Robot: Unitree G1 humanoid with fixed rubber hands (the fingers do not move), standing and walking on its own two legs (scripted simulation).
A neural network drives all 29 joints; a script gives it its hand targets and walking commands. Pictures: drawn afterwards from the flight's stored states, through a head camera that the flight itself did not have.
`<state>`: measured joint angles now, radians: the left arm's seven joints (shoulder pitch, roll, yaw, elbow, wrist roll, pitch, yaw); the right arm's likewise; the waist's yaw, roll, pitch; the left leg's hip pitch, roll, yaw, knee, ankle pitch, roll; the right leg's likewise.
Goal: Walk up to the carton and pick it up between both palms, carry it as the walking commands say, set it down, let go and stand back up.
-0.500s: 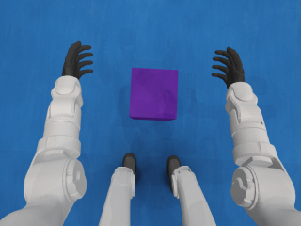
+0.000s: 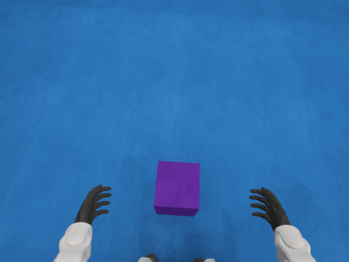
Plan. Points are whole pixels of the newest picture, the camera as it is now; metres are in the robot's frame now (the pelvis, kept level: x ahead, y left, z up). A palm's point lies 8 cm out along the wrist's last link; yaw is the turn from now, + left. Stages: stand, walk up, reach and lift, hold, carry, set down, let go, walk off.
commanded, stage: let go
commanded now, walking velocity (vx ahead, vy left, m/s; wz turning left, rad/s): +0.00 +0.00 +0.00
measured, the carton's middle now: (176, 190) +0.43 -0.01 -0.63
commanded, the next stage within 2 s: stand in 0.64 s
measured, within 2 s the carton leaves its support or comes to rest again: neither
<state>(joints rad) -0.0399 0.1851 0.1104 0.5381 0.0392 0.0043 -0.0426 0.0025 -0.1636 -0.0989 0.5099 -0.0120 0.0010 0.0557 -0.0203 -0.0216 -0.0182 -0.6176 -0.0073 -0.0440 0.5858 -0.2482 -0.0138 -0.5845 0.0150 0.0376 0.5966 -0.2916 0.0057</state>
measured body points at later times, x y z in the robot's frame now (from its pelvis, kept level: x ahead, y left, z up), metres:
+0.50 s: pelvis +0.02 +0.00 +0.02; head +0.02 +0.00 +0.46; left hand +0.20 +0.23 -0.06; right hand +0.19 -0.23 -0.05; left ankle +0.01 +0.13 -0.72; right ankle -0.01 -0.12 -0.72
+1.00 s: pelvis +0.02 +0.00 +0.01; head +0.02 +0.00 +0.46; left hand +0.15 +0.29 -0.08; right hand +0.15 -0.28 -0.08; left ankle +0.01 +0.13 -0.72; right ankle -0.01 -0.12 -0.72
